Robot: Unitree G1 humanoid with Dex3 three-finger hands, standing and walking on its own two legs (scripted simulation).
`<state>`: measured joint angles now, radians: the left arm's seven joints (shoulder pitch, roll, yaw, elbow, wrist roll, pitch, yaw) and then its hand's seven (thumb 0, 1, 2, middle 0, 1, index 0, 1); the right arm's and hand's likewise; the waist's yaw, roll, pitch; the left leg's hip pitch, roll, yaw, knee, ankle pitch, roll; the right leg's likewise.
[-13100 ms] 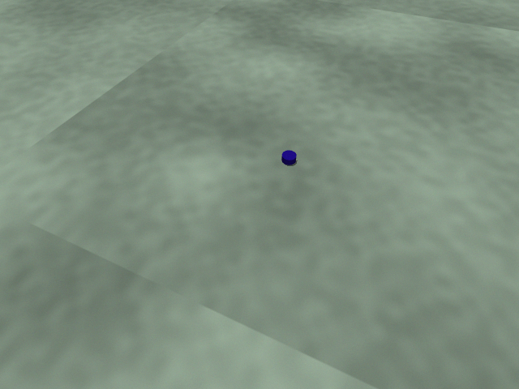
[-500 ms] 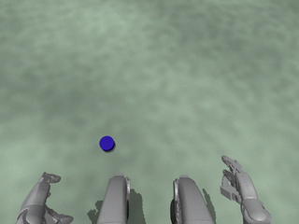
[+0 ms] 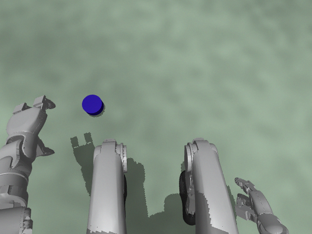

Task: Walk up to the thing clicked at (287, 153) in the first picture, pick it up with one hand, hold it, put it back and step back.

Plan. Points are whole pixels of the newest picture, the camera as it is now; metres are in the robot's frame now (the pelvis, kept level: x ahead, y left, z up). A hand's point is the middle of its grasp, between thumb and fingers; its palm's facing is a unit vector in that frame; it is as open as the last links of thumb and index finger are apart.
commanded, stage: rise first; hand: left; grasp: from above
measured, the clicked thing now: (93, 105) +0.50 +0.27 -0.40
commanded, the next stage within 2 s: approach in 1.16 s
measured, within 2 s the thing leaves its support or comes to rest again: neither
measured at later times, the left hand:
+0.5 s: hand (56, 118) +0.40 +0.33 -0.22, palm faces -0.45 -0.05 -0.89, open 14.2 cm
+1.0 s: hand (66, 114) +0.43 +0.32 -0.27, palm faces -0.45 -0.06 -0.89, open 14.1 cm
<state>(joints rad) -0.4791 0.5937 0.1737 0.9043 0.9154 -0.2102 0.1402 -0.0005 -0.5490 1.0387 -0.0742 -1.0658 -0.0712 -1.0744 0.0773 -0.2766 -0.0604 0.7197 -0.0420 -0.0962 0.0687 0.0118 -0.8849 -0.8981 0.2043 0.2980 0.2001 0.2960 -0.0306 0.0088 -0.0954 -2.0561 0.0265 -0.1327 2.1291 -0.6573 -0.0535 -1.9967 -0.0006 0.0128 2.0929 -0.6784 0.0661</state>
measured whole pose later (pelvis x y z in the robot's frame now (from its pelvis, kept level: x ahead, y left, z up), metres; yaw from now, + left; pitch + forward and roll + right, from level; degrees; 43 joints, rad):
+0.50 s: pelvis -0.01 +0.02 -0.07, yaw -3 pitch +32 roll -9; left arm -0.76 0.73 0.13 1.28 1.28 -0.31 0.35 0.00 -0.54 1.04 -0.07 -0.99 -0.07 -0.99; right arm 0.11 -0.27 -0.01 0.77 -0.11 -0.01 0.12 0.01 -0.90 -0.90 0.20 0.30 0.20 0.30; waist -0.14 -0.02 -0.08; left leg -2.27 -0.01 -0.17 2.34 -0.64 -0.03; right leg -2.16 0.01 0.01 2.27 -0.68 0.06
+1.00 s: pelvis +0.01 +0.01 -0.09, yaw -4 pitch +34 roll -8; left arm -0.83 0.75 0.17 1.41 1.32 -0.29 0.45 0.00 -0.53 1.00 -0.07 -1.03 -0.08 -1.02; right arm 0.09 -0.25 0.01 0.78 -0.17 -0.03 0.14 0.01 -0.90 -0.90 0.21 0.30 0.20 0.30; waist -0.18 -0.03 -0.06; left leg -2.33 0.00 -0.18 2.42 -0.69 -0.04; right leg -2.23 0.02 0.01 2.34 -0.71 0.08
